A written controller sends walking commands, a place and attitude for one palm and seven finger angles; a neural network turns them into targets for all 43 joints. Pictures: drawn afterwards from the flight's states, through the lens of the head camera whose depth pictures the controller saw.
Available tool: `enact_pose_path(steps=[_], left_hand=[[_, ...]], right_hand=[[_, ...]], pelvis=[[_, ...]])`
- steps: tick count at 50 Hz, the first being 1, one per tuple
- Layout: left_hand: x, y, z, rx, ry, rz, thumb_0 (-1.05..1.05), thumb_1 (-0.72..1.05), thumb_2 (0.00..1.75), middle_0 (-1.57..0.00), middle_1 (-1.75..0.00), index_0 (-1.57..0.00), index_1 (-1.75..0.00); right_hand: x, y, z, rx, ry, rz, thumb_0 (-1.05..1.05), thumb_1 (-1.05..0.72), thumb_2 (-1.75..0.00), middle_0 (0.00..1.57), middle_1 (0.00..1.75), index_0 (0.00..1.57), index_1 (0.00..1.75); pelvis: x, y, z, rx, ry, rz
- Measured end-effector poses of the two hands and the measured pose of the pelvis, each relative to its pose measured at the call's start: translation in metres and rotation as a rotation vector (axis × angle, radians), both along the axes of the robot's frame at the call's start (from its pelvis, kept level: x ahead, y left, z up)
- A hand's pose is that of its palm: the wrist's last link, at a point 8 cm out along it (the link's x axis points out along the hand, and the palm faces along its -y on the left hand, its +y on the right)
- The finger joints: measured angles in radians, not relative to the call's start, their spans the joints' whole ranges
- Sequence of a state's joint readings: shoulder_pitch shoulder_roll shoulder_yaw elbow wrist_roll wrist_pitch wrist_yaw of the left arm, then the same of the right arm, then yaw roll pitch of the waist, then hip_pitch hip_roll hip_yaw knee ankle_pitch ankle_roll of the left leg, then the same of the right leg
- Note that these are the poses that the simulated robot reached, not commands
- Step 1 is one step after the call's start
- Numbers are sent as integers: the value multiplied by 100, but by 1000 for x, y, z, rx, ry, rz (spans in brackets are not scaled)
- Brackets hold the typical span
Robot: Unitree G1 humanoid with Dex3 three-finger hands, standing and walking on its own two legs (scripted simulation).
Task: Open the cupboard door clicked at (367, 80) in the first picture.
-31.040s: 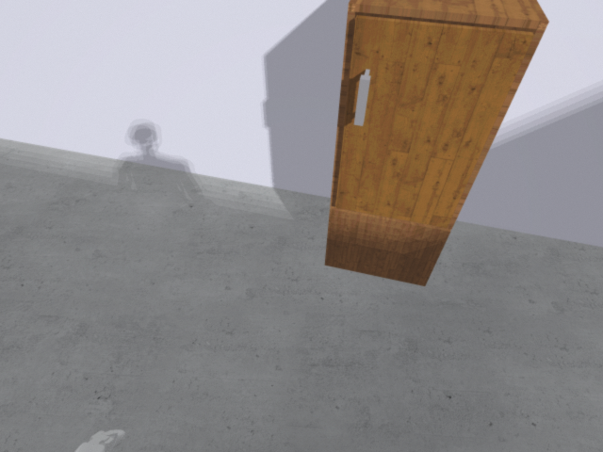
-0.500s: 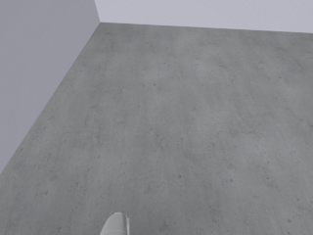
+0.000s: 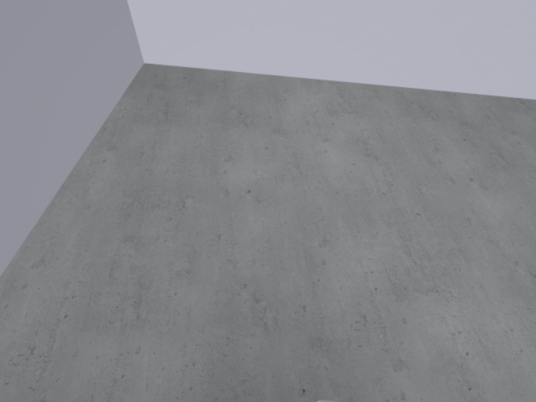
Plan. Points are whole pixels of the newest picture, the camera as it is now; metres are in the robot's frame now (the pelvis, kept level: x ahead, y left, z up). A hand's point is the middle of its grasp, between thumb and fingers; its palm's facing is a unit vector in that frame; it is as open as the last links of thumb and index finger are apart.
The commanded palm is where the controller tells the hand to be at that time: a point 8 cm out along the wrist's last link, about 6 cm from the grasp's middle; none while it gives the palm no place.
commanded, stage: walk to a spot facing it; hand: left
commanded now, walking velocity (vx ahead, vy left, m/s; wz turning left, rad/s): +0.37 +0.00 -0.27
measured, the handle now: out of the picture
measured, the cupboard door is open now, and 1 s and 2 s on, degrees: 47 47 47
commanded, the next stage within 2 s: turn to face it in 0.22 s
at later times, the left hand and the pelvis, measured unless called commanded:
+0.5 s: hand (237, 274) +0.38 +0.10 -0.16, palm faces -0.10 -0.98 -0.18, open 7.3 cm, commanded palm none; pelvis +0.26 -0.06 +0.00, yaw -4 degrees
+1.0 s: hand (203, 258) +0.42 +0.18 -0.18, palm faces +0.22 -0.95 -0.23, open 7.3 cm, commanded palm none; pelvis +0.38 -0.03 -0.01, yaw +12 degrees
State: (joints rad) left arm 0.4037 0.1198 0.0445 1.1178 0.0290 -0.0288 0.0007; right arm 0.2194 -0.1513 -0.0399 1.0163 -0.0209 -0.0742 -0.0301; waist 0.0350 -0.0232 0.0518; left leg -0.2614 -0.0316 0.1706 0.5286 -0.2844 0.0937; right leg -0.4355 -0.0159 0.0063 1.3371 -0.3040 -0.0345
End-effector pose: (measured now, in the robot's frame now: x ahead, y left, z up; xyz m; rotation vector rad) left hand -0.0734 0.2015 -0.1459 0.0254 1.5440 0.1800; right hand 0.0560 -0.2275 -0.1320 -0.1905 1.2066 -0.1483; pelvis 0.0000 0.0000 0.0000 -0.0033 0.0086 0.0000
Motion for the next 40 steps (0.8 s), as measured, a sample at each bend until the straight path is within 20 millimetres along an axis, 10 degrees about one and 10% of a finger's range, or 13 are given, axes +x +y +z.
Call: enact_pose_path(steps=[9,19,25,30,40], left_hand=[[228,33,11,60,-276,-154,2,94,90,-19,-30,-20,-30],[424,-25,3,54,-423,-321,1,92,90,-19,-30,-20,-30],[446,-54,11,48,-394,-266,0,92,89,-19,-30,-20,-30],[466,-39,27,120,-413,-178,-4,98,89,-20,-30,-21,-30],[456,-7,7,134,-291,-41,-1,95,89,-20,-30,-21,-30]], right_hand=[[-56,6,16,1,327,-159,0,-93,-90,20,30,20,30],[-33,30,4,141,564,-304,0,-91,-90,20,30,20,30],[84,-4,-6,140,418,-272,0,-91,-90,21,30,20,30],[201,-33,-10,115,238,-157,0,-91,-90,20,30,20,30],[360,-64,-8,-3,87,40,1,-93,-90,20,30,20,30]], pelvis=[[90,-1,10,-17,8,-51],[206,-38,-13,12,18,-103],[255,-56,0,20,1,-68],[288,-62,9,24,8,-10],[348,-46,-3,29,-14,105]])
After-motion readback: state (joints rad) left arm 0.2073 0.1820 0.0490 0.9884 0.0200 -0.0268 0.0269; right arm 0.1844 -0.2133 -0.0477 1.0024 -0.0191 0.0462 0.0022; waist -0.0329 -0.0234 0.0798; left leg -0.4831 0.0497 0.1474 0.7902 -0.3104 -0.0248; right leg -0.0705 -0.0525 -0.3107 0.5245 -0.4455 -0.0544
